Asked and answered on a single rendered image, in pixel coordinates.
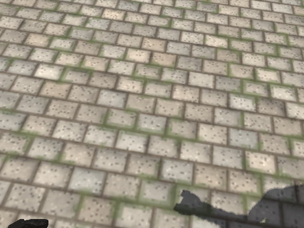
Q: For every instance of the robot left hand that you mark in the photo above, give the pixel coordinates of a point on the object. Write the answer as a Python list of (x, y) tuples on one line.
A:
[(30, 223)]

